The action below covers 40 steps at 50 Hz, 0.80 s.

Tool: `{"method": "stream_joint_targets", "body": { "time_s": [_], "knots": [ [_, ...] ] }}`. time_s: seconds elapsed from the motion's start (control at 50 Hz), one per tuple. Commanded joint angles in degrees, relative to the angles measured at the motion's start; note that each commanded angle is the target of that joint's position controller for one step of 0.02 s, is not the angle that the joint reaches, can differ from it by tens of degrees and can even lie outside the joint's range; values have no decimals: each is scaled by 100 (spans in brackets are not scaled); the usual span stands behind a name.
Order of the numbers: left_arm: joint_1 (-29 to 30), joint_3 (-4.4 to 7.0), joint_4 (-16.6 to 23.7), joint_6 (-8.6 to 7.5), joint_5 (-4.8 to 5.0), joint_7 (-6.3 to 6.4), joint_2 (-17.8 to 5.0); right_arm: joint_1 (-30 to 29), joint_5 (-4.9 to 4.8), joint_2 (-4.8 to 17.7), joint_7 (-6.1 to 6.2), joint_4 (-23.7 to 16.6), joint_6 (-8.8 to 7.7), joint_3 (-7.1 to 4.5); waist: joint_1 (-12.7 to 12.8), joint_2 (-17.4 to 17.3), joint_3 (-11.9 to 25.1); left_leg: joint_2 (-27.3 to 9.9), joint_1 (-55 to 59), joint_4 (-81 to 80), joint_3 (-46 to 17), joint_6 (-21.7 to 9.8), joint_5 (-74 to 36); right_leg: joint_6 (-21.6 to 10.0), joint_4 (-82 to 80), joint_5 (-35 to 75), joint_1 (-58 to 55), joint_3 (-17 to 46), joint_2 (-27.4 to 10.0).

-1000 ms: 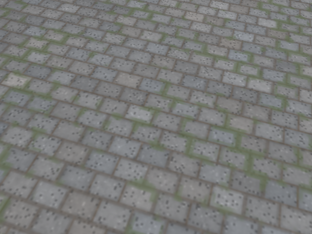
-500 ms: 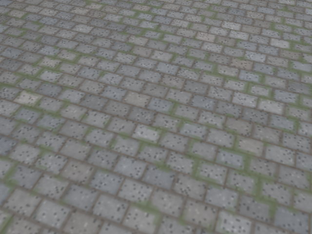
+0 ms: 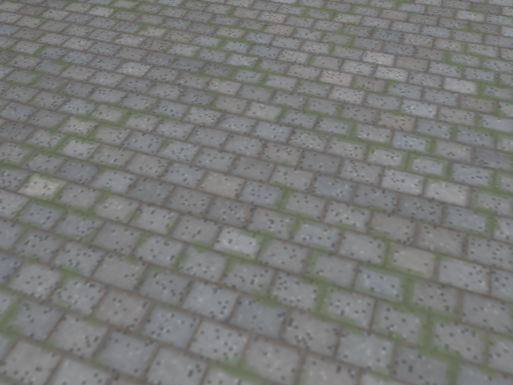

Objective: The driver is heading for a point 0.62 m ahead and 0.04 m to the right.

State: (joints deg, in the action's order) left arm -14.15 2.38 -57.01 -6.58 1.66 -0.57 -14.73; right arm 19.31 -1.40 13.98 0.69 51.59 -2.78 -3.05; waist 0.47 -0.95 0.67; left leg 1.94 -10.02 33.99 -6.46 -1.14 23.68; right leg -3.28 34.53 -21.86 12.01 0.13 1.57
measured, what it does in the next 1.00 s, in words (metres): walks ahead: left foot, then right foot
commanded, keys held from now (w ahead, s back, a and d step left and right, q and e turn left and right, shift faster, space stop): w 0.82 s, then no key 0.18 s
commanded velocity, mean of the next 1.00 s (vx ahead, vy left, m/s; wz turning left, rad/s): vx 0.43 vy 0.00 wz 0.00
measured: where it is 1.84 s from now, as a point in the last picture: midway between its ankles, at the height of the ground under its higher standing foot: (274, 362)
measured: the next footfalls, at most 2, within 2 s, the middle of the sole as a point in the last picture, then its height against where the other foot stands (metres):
left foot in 0.40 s outside the picture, level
right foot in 0.92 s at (320, 349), level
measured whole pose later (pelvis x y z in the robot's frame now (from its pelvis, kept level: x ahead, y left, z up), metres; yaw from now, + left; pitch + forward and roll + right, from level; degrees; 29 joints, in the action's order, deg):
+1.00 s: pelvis +0.49 -0.02 +0.00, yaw +0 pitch +2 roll +2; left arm -4.5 2.0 -45.9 -5.4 -0.6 -1.9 -14.9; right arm 18.1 -0.7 16.8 0.4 54.0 -3.4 -2.4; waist -2.1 -0.4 -2.3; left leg 1.5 -15.0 57.9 -3.6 0.9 31.0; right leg -2.5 31.6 -7.1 27.2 -1.9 -1.0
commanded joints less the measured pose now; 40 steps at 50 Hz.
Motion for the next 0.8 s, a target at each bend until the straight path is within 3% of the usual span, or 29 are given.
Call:
{"method": "stream_joint_targets", "body": {
  "time_s": [0.02,0.04,0.06,0.1,0.14,0.22,0.28,0.32,0.36,0.38,0.4,0.42,0.44,0.46,0.48,0.5,0.52,0.54,0.56,0.6,0.68,0.74,0.8],
  "knots": [
    [-1675,403,-298,-121,-16,-56,-1453,-1294,23,509,-17,-960,-318,-74,807,1531,-142,313,-2862,1838,386,-67,-1084,-1117,-1699,1218,-2433,2941,-1583],
    [-1682,300,-270,-92,-107,-83,-1129,-1241,-21,689,-23,-930,-390,-107,749,1394,-226,217,-3879,2846,243,-10,826,-1399,-1868,1930,-2781,3697,-2240],
    [-1423,203,-180,-80,-145,-93,-854,-1132,-100,683,-53,-892,-395,-112,503,787,-447,-132,-4263,3418,36,-119,746,-1344,-1744,2089,-2692,3377,-2282],
    [-1087,105,-31,-14,-114,-92,-670,-1249,-81,546,-111,-904,-354,-81,341,416,-624,-567,-4517,3391,276,-187,-11,-1076,-1933,2444,-2400,2413,-2021],
    [-1011,28,-8,101,-125,-44,-535,-1426,15,437,-168,-985,-320,-76,290,588,-608,-733,-3970,2754,526,-84,-684,-805,-2238,2730,-1869,1643,-1609],
    [-958,49,97,184,-156,138,-816,-2243,33,70,-251,-1307,-290,90,409,611,-758,-409,-2491,665,1013,140,-2080,-659,-2765,2598,-567,665,-1065],
    [-1180,113,24,132,-53,166,-1000,-2488,-29,328,-267,-1445,-265,45,361,759,-831,-320,-2006,-89,878,45,-2527,-660,-2947,2438,-701,689,-1350],
    [-1152,140,22,143,-32,155,-991,-2440,-29,536,-276,-1465,-270,-21,197,740,-757,-293,-1887,-349,792,-133,-2444,-549,-2652,3202,-1171,633,-1533],
    [-1087,186,64,208,-69,147,-1079,-1869,-1,792,-256,-1329,-267,-152,-194,828,-212,-64,-1051,-332,945,-367,-2114,-395,-1701,5143,-1516,445,-1524],
    [-1061,168,98,264,-108,146,-1021,-1023,-10,973,-220,-1065,-244,-270,-614,788,305,75,14,-370,1058,-538,-2039,-274,-680,5741,-1323,274,-1311],
    [-1030,111,209,285,-186,146,-911,-10,9,1199,-164,-815,-214,-363,-1035,579,944,-522,1661,-176,419,-805,-1896,-127,776,4782,-232,203,-1104],
    [-1811,-124,327,196,-184,88,-65,618,144,1774,-173,-639,-199,-471,-709,-1053,2062,-2162,3692,-657,-2436,-1775,-447,220,3237,1327,1832,49,-98],
    [-1630,-64,240,42,-66,29,-361,609,104,1295,-205,-585,-188,-326,-784,-1213,2225,-2435,3425,-1817,-3950,-1873,536,132,4078,-963,2458,790,61],
    [-921,96,526,-40,111,2,-890,10,57,1049,-209,-614,-216,-229,-655,-942,957,-2213,2448,-1994,-3141,-1512,769,22,4353,-649,3033,682,-287],
    [-512,99,655,-74,122,23,-905,-496,68,912,-214,-696,-239,-177,-472,-483,389,-2000,1477,-2133,-2328,-1348,252,-31,4133,-100,2929,524,-593],
    [-403,118,672,-51,38,59,-825,-830,124,770,-243,-719,-268,-131,-261,-208,63,-1761,675,-2285,-1704,-1250,-389,-2,3783,272,2677,431,-798],
    [-561,140,633,24,-28,86,-726,-1037,187,647,-260,-723,-306,-94,-18,-337,-23,-1524,134,-2438,-1227,-1157,-806,19,3519,524,2270,478,-982],
    [-724,124,592,105,-51,92,-585,-1128,187,607,-274,-691,-321,-87,117,-446,-28,-1421,-203,-2591,-981,-1168,-932,61,3366,605,1997,469,-1038],
    [-784,108,583,175,-68,103,-471,-1104,160,612,-283,-638,-353,-88,177,-439,-56,-1380,-432,-2702,-777,-1225,-1086,114,3225,626,1903,413,-1063],
    [-496,123,739,253,-114,135,-501,-959,156,749,-247,-513,-397,-115,193,-356,-239,-1357,-648,-2900,-492,-1320,-1235,250,2801,978,2151,361,-1117],
    [364,119,1048,198,-174,110,-495,-531,127,954,-103,-322,-364,-154,-38,-139,-402,-1311,-345,-2969,-147,-1263,-1632,426,1380,2255,2626,307,-1090],
    [991,58,1221,133,-131,38,-382,-213,67,1080,-43,-189,-315,-172,-282,-106,-461,-1245,-175,-2926,158,-1124,-1725,461,377,2826,2340,82,-867],
    [1414,31,1413,108,-77,-52,-413,125,16,1128,-35,-11,-236,-189,-432,-121,-528,-1442,410,-2679,154,-1069,-1750,401,-129,2676,2382,102,-776]
  ]
}}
